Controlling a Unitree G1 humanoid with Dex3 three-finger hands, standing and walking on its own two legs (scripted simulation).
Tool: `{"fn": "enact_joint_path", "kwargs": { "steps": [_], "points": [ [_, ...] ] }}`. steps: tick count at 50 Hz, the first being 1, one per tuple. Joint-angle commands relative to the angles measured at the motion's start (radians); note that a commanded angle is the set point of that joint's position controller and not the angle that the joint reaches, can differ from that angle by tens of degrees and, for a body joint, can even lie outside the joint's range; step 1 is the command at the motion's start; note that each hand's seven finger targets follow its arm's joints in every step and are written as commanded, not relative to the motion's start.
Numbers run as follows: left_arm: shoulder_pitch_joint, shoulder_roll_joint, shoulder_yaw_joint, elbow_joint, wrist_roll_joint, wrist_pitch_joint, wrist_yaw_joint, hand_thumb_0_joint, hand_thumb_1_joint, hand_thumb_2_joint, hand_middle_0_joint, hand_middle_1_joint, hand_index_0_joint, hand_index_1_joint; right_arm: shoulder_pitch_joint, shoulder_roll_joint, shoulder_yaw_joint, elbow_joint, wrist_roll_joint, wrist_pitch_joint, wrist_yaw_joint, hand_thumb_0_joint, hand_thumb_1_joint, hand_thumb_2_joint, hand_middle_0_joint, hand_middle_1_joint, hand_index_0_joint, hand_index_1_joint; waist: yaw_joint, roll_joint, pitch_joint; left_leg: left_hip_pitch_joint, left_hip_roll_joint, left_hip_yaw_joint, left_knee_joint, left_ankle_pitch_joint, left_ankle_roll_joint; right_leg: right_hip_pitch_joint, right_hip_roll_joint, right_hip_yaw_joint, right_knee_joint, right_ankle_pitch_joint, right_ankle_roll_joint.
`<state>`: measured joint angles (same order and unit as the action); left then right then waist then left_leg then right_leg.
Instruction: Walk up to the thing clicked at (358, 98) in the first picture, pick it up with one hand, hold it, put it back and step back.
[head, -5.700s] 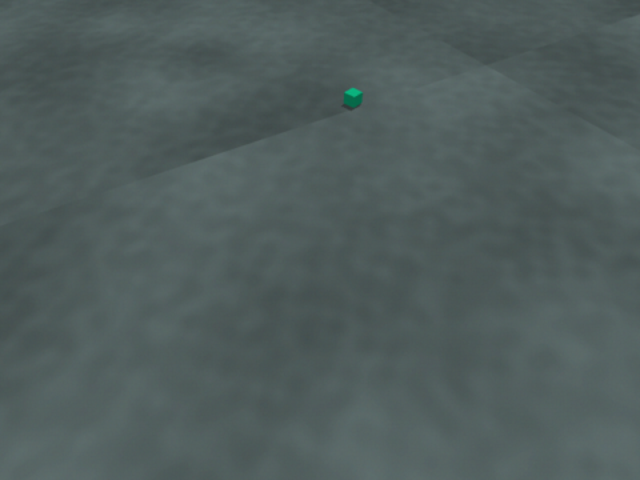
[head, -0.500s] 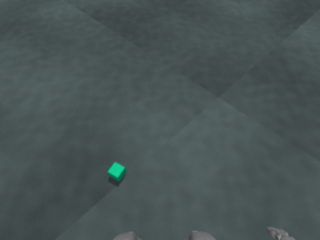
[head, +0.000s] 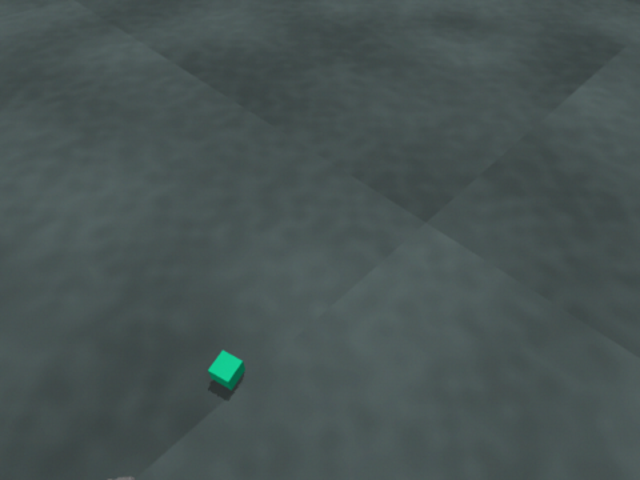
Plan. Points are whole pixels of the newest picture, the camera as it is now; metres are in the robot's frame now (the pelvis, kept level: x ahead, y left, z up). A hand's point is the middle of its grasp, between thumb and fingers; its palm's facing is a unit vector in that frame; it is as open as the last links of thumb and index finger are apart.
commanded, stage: walk up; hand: left
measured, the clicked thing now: (227, 369) +0.56 +0.27 -0.74
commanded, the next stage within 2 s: stand in 0.98 s
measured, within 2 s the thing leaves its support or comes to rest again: neither
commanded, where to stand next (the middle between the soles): +0.11 +0.01 m, yaw +1 degrees
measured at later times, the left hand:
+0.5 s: hand out of the picture +0.08 +0.26 -0.15, palm faces +0.00 -0.94 -0.33, open 7.4 cm
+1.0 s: hand out of the picture +0.10 +0.25 -0.15, palm faces -0.01 -0.95 -0.32, open 7.4 cm
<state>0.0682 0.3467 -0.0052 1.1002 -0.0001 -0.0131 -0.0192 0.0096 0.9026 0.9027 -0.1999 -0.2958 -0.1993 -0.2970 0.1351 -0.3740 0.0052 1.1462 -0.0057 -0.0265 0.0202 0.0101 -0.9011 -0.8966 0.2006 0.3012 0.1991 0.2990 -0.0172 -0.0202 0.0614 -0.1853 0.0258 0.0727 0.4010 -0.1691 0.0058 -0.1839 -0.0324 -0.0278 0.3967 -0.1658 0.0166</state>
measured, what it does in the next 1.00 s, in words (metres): stands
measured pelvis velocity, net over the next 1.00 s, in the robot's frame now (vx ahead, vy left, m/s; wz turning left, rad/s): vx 0.02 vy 0.00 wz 0.02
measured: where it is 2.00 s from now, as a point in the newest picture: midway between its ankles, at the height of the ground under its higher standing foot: outside the picture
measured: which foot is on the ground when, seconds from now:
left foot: down 0.00-1.00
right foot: down 0.00-1.00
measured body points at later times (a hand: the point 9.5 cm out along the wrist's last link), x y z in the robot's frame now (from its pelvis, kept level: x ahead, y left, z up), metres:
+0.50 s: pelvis +0.01 +0.00 +0.00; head +0.02 +0.00 +0.45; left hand +0.08 +0.30 -0.13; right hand +0.11 -0.29 -0.13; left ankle +0.03 +0.11 -0.74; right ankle +0.03 -0.13 -0.74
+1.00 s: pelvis +0.02 +0.00 +0.01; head +0.03 +0.00 +0.46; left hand +0.10 +0.30 -0.13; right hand +0.10 -0.30 -0.13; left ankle +0.03 +0.11 -0.74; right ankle +0.03 -0.13 -0.74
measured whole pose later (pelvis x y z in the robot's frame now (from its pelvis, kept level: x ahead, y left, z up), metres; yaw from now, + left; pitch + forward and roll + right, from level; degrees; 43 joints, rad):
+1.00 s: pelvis +0.02 +0.00 +0.01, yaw +1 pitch -2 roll +0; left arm 0.08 0.33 0.01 1.16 0.01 0.00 -0.01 0.01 0.90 0.90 -0.20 -0.30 -0.20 -0.30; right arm 0.09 -0.35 -0.01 1.17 -0.01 -0.02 0.01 0.01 -0.90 -0.90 0.20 0.30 0.20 0.30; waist -0.01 0.00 0.05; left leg -0.12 0.01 0.06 0.31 -0.16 0.00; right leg -0.11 -0.04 -0.04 0.31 -0.16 0.02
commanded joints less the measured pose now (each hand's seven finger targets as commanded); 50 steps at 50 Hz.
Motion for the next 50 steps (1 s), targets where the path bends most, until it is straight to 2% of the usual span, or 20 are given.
{"fn": "enact_joint_path", "kwargs": {
  "steps": [1, 10, 15, 20, 24, 30, 44, 47, 50],
  "points": [
    [-0.033, 0.214, 0.045, -0.033, -0.004, -0.018, 0.015, 0.000, 0.900, 0.900, -0.200, -0.300, -0.200, -0.300, -0.079, -0.202, -0.040, -0.054, -0.002, -0.025, -0.018, 0.000, -0.900, -0.900, 0.200, 0.300, 0.200, 0.300, 0.027, 0.062, -0.093, -0.006, 0.122, -0.144, -0.127, 0.012, 0.019, 0.065, -0.096, 0.103, -0.085, 0.038, -0.043],
    [-0.049, 0.209, 0.042, 0.000, 0.003, -0.017, 0.015, 0.000, 0.900, 0.900, -0.200, -0.300, -0.200, -0.300, -0.096, -0.204, -0.046, -0.040, -0.003, -0.016, -0.020, 0.000, -0.900, -0.900, 0.200, 0.300, 0.200, 0.300, 0.012, 0.034, -0.098, 0.042, 0.122, -0.137, -0.135, 0.017, 0.019, 0.049, -0.100, 0.093, -0.121, 0.046, -0.032],
    [-0.035, 0.205, 0.041, 0.010, 0.003, -0.019, 0.017, 0.000, 0.900, 0.900, -0.200, -0.300, -0.200, -0.300, -0.103, -0.199, -0.049, -0.037, 0.000, -0.014, -0.021, 0.000, -0.900, -0.900, 0.200, 0.300, 0.200, 0.300, 0.014, 0.009, -0.111, 0.100, 0.121, -0.126, -0.120, 0.080, 0.018, 0.033, -0.103, 0.096, -0.136, 0.075, -0.029],
    [-0.045, 0.202, 0.041, 0.016, 0.006, -0.018, 0.019, 0.000, 0.900, 0.900, -0.200, -0.300, -0.200, -0.300, -0.115, -0.194, -0.050, -0.033, -0.001, -0.009, -0.020, 0.000, -0.900, -0.900, 0.200, 0.300, 0.200, 0.300, 0.011, 0.001, -0.081, 0.069, 0.117, -0.134, -0.145, 0.037, 0.014, 0.040, -0.104, 0.091, -0.147, 0.060, -0.022],
    [-0.030, 0.204, 0.043, 0.018, 0.009, -0.019, 0.020, 0.000, 0.900, 0.900, -0.200, -0.300, -0.200, -0.300, -0.120, -0.188, -0.051, -0.037, -0.002, -0.009, -0.019, 0.000, -0.900, -0.900, 0.200, 0.300, 0.200, 0.300, 0.014, 0.000, -0.084, 0.086, 0.118, -0.131, -0.147, 0.051, 0.014, 0.035, -0.101, 0.086, -0.148, 0.053, -0.020],
    [-0.029, 0.203, 0.046, 0.015, 0.010, -0.018, 0.021, 0.000, 0.900, 0.900, -0.200, -0.300, -0.200, -0.300, -0.121, -0.184, -0.051, -0.034, -0.004, -0.008, -0.019, 0.000, -0.900, -0.900, 0.200, 0.300, 0.200, 0.300, 0.014, 0.016, -0.081, 0.065, 0.112, -0.134, -0.160, 0.020, 0.008, 0.046, -0.100, 0.085, -0.148, 0.040, -0.019],
    [-0.031, 0.202, 0.051, 0.003, 0.011, -0.015, 0.023, 0.000, 0.900, 0.900, -0.200, -0.300, -0.200, -0.300, -0.101, -0.181, -0.049, -0.034, -0.004, -0.010, -0.023, 0.000, -0.900, -0.900, 0.200, 0.300, 0.200, 0.300, 0.015, 0.023, -0.106, 0.068, 0.111, -0.131, -0.147, 0.097, 0.008, 0.091, -0.107, 0.081, -0.134, 0.107, -0.023],
    [-0.030, 0.199, 0.051, 0.004, 0.009, -0.012, 0.022, 0.000, 0.900, 0.900, -0.200, -0.300, -0.200, -0.300, -0.099, -0.185, -0.051, -0.033, -0.004, -0.010, -0.024, 0.000, -0.900, -0.900, 0.200, 0.300, 0.200, 0.300, 0.014, 0.029, -0.086, 0.062, 0.111, -0.134, -0.155, 0.088, 0.007, 0.082, -0.104, 0.078, -0.133, 0.098, -0.022],
    [-0.025, 0.206, 0.046, -0.006, 0.010, -0.016, 0.027, 0.000, 0.900, 0.900, -0.200, -0.300, -0.200, -0.300, -0.103, -0.178, -0.047, -0.042, -0.005, -0.007, -0.025, 0.000, -0.900, -0.900, 0.200, 0.300, 0.200, 0.300, 0.014, 0.002, -0.092, 0.079, 0.126, -0.138, -0.157, 0.130, 0.001, 0.074, -0.110, 0.076, -0.134, 0.066, -0.026]
  ]
}}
